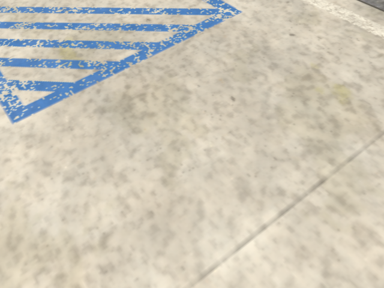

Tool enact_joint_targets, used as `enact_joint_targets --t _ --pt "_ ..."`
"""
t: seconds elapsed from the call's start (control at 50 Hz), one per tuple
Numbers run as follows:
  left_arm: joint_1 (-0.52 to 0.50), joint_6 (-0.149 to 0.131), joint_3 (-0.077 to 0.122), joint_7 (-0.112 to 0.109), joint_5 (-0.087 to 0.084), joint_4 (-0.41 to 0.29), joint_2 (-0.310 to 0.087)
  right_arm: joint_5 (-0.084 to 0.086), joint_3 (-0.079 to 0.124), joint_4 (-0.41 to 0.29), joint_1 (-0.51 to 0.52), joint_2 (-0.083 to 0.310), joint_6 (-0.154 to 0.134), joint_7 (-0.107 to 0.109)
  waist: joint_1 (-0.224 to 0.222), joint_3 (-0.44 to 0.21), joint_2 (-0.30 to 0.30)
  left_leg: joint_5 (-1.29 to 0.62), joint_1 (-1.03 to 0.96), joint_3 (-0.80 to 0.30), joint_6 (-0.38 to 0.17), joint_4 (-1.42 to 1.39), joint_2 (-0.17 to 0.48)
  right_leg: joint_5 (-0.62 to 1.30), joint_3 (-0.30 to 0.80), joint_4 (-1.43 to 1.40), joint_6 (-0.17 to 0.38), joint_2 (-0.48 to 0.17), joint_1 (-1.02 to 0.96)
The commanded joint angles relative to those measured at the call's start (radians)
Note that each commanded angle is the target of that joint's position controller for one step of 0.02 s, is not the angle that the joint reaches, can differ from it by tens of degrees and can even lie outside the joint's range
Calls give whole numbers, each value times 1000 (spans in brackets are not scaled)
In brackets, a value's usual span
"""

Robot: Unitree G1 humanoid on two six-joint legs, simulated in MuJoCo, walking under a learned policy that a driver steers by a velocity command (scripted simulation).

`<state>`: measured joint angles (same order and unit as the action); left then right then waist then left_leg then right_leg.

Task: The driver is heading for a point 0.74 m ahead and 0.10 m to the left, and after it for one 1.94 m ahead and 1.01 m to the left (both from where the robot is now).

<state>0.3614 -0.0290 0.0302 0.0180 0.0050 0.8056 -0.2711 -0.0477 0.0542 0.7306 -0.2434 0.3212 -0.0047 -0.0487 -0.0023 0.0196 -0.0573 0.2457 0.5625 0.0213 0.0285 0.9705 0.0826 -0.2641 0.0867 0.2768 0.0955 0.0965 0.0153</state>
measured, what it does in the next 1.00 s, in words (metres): walks ahead: left foot, then right foot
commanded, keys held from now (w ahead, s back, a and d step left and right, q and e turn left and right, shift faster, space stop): w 0.74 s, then w+q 0.22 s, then q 0.04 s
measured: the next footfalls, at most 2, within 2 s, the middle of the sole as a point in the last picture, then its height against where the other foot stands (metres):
left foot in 0.24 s outside the picture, level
right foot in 0.76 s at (248, 259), level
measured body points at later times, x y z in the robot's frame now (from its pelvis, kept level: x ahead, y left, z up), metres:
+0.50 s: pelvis +0.28 +0.03 +0.00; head +0.30 +0.04 +0.45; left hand +0.40 +0.28 -0.13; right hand +0.28 -0.24 -0.13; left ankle +0.28 +0.10 -0.75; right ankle +0.31 -0.11 -0.67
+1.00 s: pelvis +0.56 -0.04 +0.00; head +0.58 -0.05 +0.45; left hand +0.60 +0.22 -0.13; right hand +0.63 -0.31 -0.14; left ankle +0.58 +0.11 -0.66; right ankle +0.55 -0.11 -0.75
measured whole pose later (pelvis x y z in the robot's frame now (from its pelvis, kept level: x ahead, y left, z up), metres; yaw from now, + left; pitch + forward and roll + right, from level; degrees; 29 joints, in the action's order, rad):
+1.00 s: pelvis +0.56 -0.04 +0.00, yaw +2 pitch +0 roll -1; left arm 0.30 -0.10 0.03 0.00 0.02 0.94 -0.24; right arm -0.02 0.05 0.90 -0.27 0.27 -0.02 -0.03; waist 0.00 0.04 -0.04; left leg 0.23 0.56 -0.02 -0.05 1.09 0.07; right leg -0.18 -0.16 0.29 0.08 0.04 0.11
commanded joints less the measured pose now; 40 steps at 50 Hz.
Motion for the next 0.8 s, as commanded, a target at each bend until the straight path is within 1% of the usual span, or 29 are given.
enact_joint_targets --t 0.02,0.06,0.1,0.14,0.16,0.18,0.2,0.22,0.24,0.26,0.28,0.3,0.32,0.34,0.36,0.38,0.42,0.44,0.46,0.5,0.56,0.62,0.68,0.7,0.72,0.74,0.76,0.78,0.8 --pt "40 -28 38 -9 -2 -17 -154 4 11 -86 115 64 -10 -2 -30 62 142 -82 162 33 14 -67 -4 422 161 -103 134 -226 -34" --pt "68 -32 35 -12 2 5 -153 9 1 -107 187 46 -13 -5 -53 81 145 -133 150 43 6 -162 -15 462 145 -102 124 -222 -30" --pt "95 -36 35 -16 5 27 -159 15 -7 -129 249 35 -17 -7 -71 93 144 -168 119 50 -14 -252 -29 497 145 -101 118 -237 -37" --pt "103 -41 34 -23 7 48 -168 19 -8 -142 271 38 -20 -5 -66 102 143 -180 69 49 -48 -321 -43 544 152 -106 107 -265 -53" --pt "93 -43 34 -26 8 55 -174 20 -6 -140 257 43 -22 -2 -50 101 142 -170 25 49 -68 -348 -54 593 146 -97 97 -275 -58" --pt "70 -45 34 -29 9 58 -180 21 -3 -126 211 51 -24 5 -20 86 142 -145 -59 53 -89 -376 -76 707 129 -60 79 -273 -54" --pt "59 -47 36 -32 13 63 -190 22 6 -100 136 67 -25 16 13 43 146 -104 -164 62 -107 -382 -110 873 115 19 62 -268 -61" --pt "54 -44 38 -32 19 69 -198 24 17 -58 8 88 -29 30 69 -28 134 -64 -301 70 -126 -401 -144 1000 95 176 49 -251 -65" --pt "44 -44 37 -31 19 72 -198 20 27 -9 -155 106 -37 45 148 -115 104 -90 -517 41 -150 -456 -113 928 61 392 33 -211 21" --pt "91 -50 15 -24 4 46 -120 -5 48 7 -283 198 -43 63 166 -247 -35 141 -774 -253 -212 -499 123 585 18 718 9 -123 238" --pt "174 -49 10 -19 -7 47 -69 -6 60 25 -289 250 -44 51 106 -308 -229 176 -866 -740 -324 -659 336 -233 4 1004 -17 68 485" --pt "88 -48 21 -21 25 46 -134 26 44 24 -191 171 -41 41 74 -176 -83 253 -730 -752 -307 -716 292 -187 78 1065 8 1 556" --pt "31 -49 23 -13 22 39 -141 34 30 8 -92 109 -44 37 41 -60 -8 233 -587 -577 -295 -727 268 -92 55 1030 12 -55 559" --pt "-7 -48 16 -6 24 35 -123 28 19 9 -50 68 -50 33 28 -15 32 140 -502 -466 -275 -751 218 -49 30 978 14 -90 540" --pt "-11 -40 14 -1 30 35 -109 28 12 23 -45 52 -57 35 7 10 13 41 -445 -381 -258 -767 180 -37 15 939 7 -114 518" --pt "5 -29 9 4 36 44 -95 29 5 38 -45 37 -64 35 -12 11 -3 -31 -400 -318 -247 -786 152 -31 2 909 -3 -130 480" --pt "3 -17 2 13 38 49 -72 36 4 68 -83 41 -82 31 -21 11 -11 -149 -383 -254 -257 -810 141 -17 -26 867 -20 -142 483" --pt "-26 -13 -1 16 38 41 -65 39 6 82 -99 47 -88 29 -20 26 -11 -164 -382 -224 -262 -830 136 5 -40 834 -30 -156 515" --pt "-71 -11 -4 19 38 28 -61 39 7 94 -112 53 -90 29 -16 42 -8 -167 -387 -200 -264 -852 130 40 -54 793 -42 -171 555" --pt "-171 -11 -11 23 39 -4 -53 41 5 115 -141 49 -90 28 2 68 -1 -200 -404 -151 -257 -875 108 119 -82 680 -64 -192 613" --pt "-296 -18 -27 29 32 -38 -25 46 4 141 -171 50 -91 27 29 73 -2 -295 -406 -72 -227 -863 67 244 -125 468 -80 -179 567" --pt "-374 -21 -30 29 25 -57 -30 43 7 168 -217 65 -90 31 56 65 -5 -378 -457 -59 -215 -836 86 291 -152 353 -74 -154 514" --pt "-398 -25 -22 22 27 -70 -52 35 8 191 -231 72 -82 39 50 67 -10 -486 -562 -73 -204 -780 132 222 -145 296 -42 -139 505" --pt "-382 -27 -17 19 28 -67 -60 32 9 195 -224 77 -79 43 38 60 -15 -559 -591 -72 -197 -741 140 175 -148 275 -27 -125 476" --pt "-327 -32 -10 14 31 -50 -72 30 10 198 -213 84 -75 47 11 33 -21 -684 -611 -63 -186 -665 138 126 -154 250 -11 -99 404" --pt "-206 -41 1 8 35 -10 -86 30 10 202 -203 87 -70 48 -44 -29 -7 -770 -605 -37 -170 -517 114 121 -168 191 13 -69 261" --pt "-40 -53 20 -3 50 41 -128 34 2 198 -210 66 -69 47 -105 -127 30 -666 -486 -15 -152 -308 71 115 -110 172 48 -117 20" --pt "109 -56 46 -21 75 53 -225 54 -21 148 -235 -13 -73 41 -135 -280 186 -263 -221 34 -119 34 -14 -24 246 142 119 -413 -264" --pt "105 -37 60 -20 43 65 -252 64 -15 153 -299 -15 -69 45 -99 -361 321 284 5 -2 -108 275 -151 -71 599 9 208 -554 -348"
Keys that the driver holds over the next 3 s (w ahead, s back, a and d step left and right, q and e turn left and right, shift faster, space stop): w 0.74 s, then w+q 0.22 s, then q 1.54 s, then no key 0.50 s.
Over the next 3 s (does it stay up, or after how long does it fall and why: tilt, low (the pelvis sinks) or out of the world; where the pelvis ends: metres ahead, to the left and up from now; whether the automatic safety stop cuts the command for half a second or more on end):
stays up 0.74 -0.05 0.00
